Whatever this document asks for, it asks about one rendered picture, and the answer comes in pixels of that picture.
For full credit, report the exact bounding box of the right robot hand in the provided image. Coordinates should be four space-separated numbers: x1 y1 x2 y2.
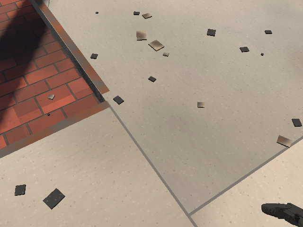
261 202 303 227

